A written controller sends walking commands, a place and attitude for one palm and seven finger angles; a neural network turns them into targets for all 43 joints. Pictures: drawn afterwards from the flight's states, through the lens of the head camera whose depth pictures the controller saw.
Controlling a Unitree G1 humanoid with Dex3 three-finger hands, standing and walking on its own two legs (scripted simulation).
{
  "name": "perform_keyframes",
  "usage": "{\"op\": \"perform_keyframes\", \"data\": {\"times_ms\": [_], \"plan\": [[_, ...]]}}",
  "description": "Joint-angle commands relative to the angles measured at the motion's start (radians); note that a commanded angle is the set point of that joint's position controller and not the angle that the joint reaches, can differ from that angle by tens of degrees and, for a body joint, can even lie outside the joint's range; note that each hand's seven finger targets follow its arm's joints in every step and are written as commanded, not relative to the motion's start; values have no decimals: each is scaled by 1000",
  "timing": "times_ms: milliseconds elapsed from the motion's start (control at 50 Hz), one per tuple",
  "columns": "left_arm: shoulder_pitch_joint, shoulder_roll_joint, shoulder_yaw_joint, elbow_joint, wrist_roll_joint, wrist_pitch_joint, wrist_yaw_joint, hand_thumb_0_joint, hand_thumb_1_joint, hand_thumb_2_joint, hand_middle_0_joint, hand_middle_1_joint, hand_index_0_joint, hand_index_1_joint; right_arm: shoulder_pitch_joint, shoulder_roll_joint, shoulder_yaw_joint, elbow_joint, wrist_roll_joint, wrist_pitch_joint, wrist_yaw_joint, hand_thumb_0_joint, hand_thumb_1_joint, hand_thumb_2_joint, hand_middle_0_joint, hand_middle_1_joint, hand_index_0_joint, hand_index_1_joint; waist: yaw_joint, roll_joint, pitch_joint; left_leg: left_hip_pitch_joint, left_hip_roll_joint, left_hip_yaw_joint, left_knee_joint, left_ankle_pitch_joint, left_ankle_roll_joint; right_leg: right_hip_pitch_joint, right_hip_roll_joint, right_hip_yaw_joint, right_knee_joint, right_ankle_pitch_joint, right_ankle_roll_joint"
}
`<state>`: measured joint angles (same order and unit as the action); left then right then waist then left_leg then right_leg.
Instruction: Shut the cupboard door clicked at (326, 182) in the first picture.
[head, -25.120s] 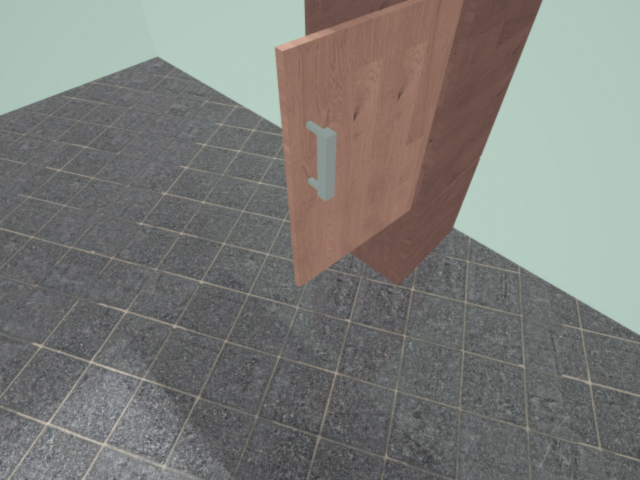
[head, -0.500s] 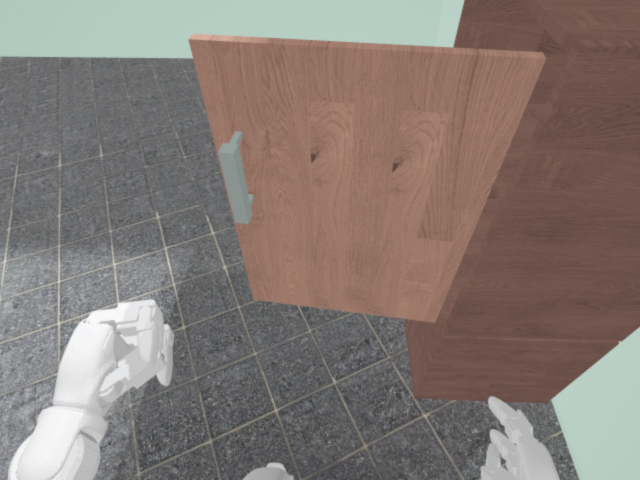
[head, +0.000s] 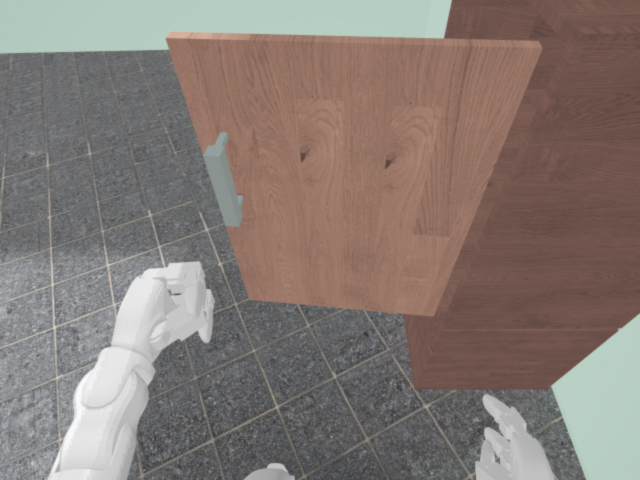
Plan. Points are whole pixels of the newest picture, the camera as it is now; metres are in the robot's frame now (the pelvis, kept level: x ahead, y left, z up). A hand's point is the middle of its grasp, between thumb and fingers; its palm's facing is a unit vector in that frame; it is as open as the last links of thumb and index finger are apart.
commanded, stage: bring the fist close to the handle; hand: left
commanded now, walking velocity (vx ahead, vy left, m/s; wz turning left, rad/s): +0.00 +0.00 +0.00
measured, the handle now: (228, 180) +0.51 +0.17 +0.09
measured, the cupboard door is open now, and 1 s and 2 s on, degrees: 84 84 73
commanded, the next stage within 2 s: push the door shut along its arc in 1.04 s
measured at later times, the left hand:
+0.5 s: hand (238, 243) +0.38 +0.13 +0.09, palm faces -0.06 -1.00 -0.04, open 3.1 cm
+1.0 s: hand (242, 230) +0.41 +0.13 +0.09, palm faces -0.04 -1.00 -0.03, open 3.1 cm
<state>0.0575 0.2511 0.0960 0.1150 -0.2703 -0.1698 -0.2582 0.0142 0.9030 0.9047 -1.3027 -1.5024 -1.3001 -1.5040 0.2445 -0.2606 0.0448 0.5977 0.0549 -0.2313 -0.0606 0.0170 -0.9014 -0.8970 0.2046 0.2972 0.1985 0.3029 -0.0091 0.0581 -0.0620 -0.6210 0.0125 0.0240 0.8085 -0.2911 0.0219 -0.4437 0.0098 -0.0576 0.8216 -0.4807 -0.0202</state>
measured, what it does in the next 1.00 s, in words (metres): stands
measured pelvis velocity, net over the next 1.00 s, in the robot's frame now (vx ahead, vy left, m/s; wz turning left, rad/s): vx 0.00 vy -0.01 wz -0.03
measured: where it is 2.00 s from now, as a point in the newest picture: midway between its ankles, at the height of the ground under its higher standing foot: outside the picture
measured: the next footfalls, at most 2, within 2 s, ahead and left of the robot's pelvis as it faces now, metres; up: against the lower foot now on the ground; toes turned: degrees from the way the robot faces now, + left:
none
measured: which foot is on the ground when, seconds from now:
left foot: down 0.00-1.00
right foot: down 0.00-1.00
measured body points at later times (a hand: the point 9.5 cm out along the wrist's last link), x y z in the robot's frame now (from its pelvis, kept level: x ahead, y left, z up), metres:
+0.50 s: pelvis +0.00 +0.00 +0.00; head +0.04 -0.01 +0.45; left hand +0.38 +0.18 +0.10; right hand +0.13 -0.25 -0.10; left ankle +0.07 +0.11 -0.70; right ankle -0.04 -0.10 -0.70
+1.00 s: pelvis +0.00 -0.01 +0.00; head +0.05 -0.03 +0.45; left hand +0.41 +0.18 +0.09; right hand +0.06 -0.28 -0.12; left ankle +0.07 +0.11 -0.70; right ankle -0.04 -0.10 -0.70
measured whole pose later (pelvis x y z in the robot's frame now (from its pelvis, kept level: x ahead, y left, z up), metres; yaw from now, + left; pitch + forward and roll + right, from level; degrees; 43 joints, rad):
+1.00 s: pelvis +0.00 -0.01 +0.00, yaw -2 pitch +9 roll +0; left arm -0.50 0.27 0.20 0.76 -0.19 -0.30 -0.15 0.02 0.90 0.90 -1.30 -1.50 -1.30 -1.50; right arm 0.35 -0.27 0.00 0.66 0.05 -0.04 -0.01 0.01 -0.90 -0.90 0.20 0.30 0.20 0.30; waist -0.06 0.04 -0.07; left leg -0.67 0.04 0.04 0.80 -0.28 0.00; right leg -0.52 0.04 -0.03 0.84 -0.47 -0.04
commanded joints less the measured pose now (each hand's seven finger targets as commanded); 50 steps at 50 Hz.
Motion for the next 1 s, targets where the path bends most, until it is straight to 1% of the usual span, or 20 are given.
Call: {"op": "perform_keyframes", "data": {"times_ms": [0,20,60,80,100,140,220,280,360,380,420,460,520,620,660,720,820,860,880,980], "plan": [[-265,169,147,-189,-10,-72,63,0,900,900,-1300,-1500,-1300,-1500,-66,-114,-59,-153,0,-37,-5,0,-900,-900,200,300,200,300,8,-84,-249,303,0,-47,-106,127,14,-55,1,31,-154,302,20],[-264,154,136,-180,-6,-80,72,0,900,900,-1300,-1500,-1300,-1500,-68,-109,-58,-151,0,-33,-2,0,-900,-900,200,300,200,300,12,-47,-247,312,1,-41,-107,144,12,-55,2,27,-149,317,16],[-307,173,151,-148,6,-96,91,0,900,900,-1300,-1500,-1300,-1500,-60,-113,-59,-137,-3,-23,4,0,-900,-900,200,300,200,300,10,-53,-246,314,4,-42,-104,156,10,-52,5,27,-145,324,14],[-317,123,103,-135,12,-100,91,0,900,900,-1300,-1500,-1300,-1500,-62,-105,-60,-138,-2,-20,9,0,-900,-900,200,300,200,300,-1,-39,-238,321,3,-36,-105,161,11,-61,4,26,-147,338,15],[-321,140,117,-111,18,-101,92,0,900,900,-1300,-1500,-1300,-1500,-54,-113,-64,-134,-2,-17,11,0,-900,-900,200,300,200,300,0,-46,-245,320,6,-36,-103,165,9,-65,5,27,-144,344,16],[-366,108,69,-74,34,-100,87,0,900,900,-1300,-1500,-1300,-1500,-46,-115,-65,-128,1,-8,17,0,-900,-900,200,300,200,300,-12,-17,-237,330,7,-37,-104,158,6,-89,6,24,-143,328,14],[-448,63,6,-20,42,-81,80,0,900,900,-1300,-1500,-1300,-1500,-33,-122,-73,-122,5,8,18,0,-900,-900,200,300,200,300,-33,-43,-226,338,10,-44,-105,145,9,-102,8,26,-158,323,16],[-571,77,15,7,46,-84,105,0,900,900,-1300,-1500,-1300,-1500,-26,-124,-72,-107,1,23,15,0,-900,-900,200,300,200,300,-41,-52,-242,344,9,-50,-105,131,9,-107,8,26,-160,308,15],[-725,177,101,73,69,-116,153,0,900,900,-1300,-1500,-1300,-1500,-15,-133,-73,-79,-6,43,12,0,-900,-900,200,300,200,300,-39,-65,-280,344,9,-51,-98,129,8,-108,8,36,-150,293,13],[-751,146,83,91,70,-122,160,0,900,900,-1300,-1500,-1300,-1500,-16,-123,-71,-79,-8,48,15,0,-900,-900,200,300,200,300,-39,-28,-289,354,7,-49,-100,129,5,-111,8,34,-146,292,10],[-779,137,83,158,75,-129,170,0,900,900,-1300,-1500,-1300,-1500,-6,-122,-72,-69,-8,56,20,0,-900,-900,200,300,200,300,-42,-31,-297,354,7,-45,-96,133,3,-115,10,36,-146,298,11],[-824,174,105,244,88,-129,170,0,900,900,-1300,-1500,-1300,-1500,13,-133,-76,-51,-9,68,22,0,-900,-900,200,300,200,300,-48,-49,-299,342,9,-48,-87,135,4,-124,13,38,-145,300,11],[-862,108,53,343,86,-119,150,0,900,900,-1300,-1500,-1300,-1500,31,-130,-79,-49,-6,81,33,0,-900,-900,200,300,200,300,-58,-31,-293,332,6,-42,-79,146,2,-136,13,38,-144,329,11],[-1035,146,86,483,83,-130,129,0,900,900,-1300,-1500,-1300,-1500,71,-143,-86,-31,-8,107,36,0,-900,-900,200,300,200,300,-81,-89,-286,272,0,-39,-57,126,10,-156,14,52,-143,336,17],[-977,197,148,475,79,-153,127,0,900,900,-1300,-1500,-1300,-1500,83,-152,-92,-44,-15,112,40,0,-900,-900,200,300,200,300,-38,-69,-357,283,-5,-38,-51,172,9,-106,15,57,-126,383,11],[-931,183,150,398,77,-199,127,0,900,900,-1300,-1500,-1300,-1500,88,-137,-97,-62,-17,116,50,0,-900,-900,200,300,200,300,-21,-30,-443,343,-4,-29,-43,256,7,-71,16,54,-102,474,10],[-913,222,173,436,84,-200,123,0,900,900,-1300,-1500,-1300,-1500,100,-142,-100,-59,-11,140,51,0,-900,-900,200,300,200,300,-40,-114,-328,232,-8,-7,-48,178,21,-62,15,77,-128,471,32],[-928,238,177,441,88,-195,115,0,900,900,-1300,-1500,-1300,-1500,99,-147,-99,-58,-8,150,45,0,-900,-900,200,300,200,300,-43,-99,-307,222,-10,-5,-49,155,25,-65,12,89,-139,452,37],[-945,197,139,436,81,-191,107,0,900,900,-1300,-1500,-1300,-1500,93,-138,-97,-62,-5,150,44,0,-900,-900,200,300,200,300,-52,-83,-301,229,-11,-6,-52,144,24,-74,12,86,-143,438,34],[-1014,184,119,400,62,-215,89,0,900,900,-1300,-1500,-1300,-1500,94,-139,-100,-47,-3,143,34,0,-900,-900,200,300,200,300,-67,-42,-348,297,-6,-19,-42,149,22,-109,19,78,-143,405,27]]}}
